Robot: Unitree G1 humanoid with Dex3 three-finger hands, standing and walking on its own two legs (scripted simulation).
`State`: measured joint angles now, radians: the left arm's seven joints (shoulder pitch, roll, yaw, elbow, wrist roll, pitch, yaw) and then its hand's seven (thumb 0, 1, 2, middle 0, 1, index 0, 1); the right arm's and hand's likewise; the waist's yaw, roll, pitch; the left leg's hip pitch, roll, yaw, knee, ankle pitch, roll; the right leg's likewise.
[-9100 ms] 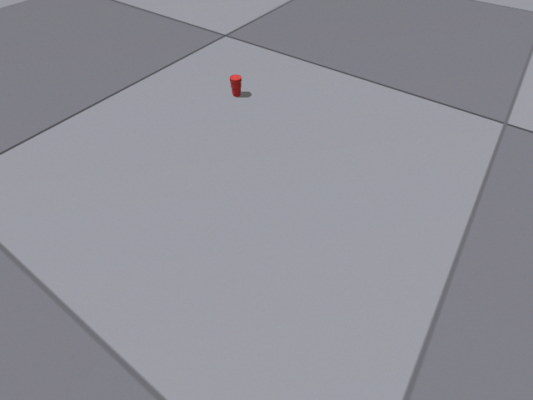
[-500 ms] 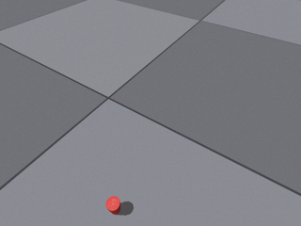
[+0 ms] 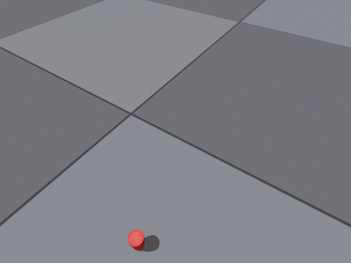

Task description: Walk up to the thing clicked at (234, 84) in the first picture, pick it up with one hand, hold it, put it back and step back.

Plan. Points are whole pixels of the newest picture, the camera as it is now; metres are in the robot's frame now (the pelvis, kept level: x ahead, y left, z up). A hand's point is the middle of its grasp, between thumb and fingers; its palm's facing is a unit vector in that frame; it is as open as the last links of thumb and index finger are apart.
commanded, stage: walk up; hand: left
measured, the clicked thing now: (137, 241) +0.37 +0.21 -0.72
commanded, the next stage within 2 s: stand in 0.10 s
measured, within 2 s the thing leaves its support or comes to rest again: neither
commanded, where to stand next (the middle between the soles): +0.04 +0.01 m, yaw +1 degrees
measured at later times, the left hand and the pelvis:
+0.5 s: hand out of the picture +0.09 +0.25 -0.15, palm faces -0.03 -0.94 -0.34, open 7.4 cm; pelvis +0.01 -0.01 +0.00, yaw +0 degrees
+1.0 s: hand out of the picture +0.09 +0.24 -0.16, palm faces -0.03 -0.94 -0.34, open 7.4 cm; pelvis +0.01 -0.01 +0.00, yaw +0 degrees
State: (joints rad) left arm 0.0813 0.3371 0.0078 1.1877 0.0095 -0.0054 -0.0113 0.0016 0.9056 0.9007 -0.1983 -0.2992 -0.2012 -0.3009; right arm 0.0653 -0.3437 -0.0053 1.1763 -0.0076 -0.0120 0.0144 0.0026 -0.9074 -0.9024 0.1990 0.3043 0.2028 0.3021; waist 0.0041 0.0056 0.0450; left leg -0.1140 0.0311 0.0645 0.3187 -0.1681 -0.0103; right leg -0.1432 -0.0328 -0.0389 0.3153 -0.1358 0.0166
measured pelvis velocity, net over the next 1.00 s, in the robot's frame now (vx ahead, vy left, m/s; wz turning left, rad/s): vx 0.01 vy -0.01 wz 0.00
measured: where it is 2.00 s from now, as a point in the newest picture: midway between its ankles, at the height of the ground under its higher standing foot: outside the picture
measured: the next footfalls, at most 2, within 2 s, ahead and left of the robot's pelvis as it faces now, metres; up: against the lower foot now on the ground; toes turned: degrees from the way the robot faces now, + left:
none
